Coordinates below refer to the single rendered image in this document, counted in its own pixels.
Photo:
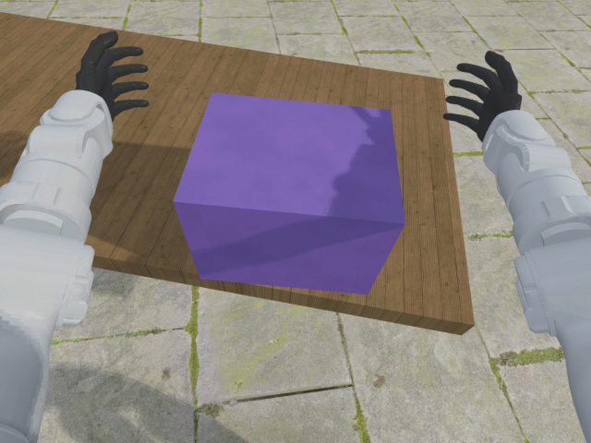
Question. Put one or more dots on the carton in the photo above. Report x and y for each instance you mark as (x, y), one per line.
(293, 194)

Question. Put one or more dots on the table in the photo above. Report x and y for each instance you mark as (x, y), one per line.
(134, 226)

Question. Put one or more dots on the right robot forearm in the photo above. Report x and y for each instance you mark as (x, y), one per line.
(544, 196)

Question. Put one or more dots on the left robot forearm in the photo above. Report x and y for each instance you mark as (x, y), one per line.
(57, 174)

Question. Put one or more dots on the robot right hand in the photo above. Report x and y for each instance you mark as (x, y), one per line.
(500, 96)

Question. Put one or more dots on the robot left upper arm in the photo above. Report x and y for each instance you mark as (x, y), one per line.
(45, 282)

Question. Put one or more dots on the robot right upper arm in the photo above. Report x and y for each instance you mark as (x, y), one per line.
(554, 288)

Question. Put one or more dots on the robot left hand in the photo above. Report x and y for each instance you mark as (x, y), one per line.
(96, 76)

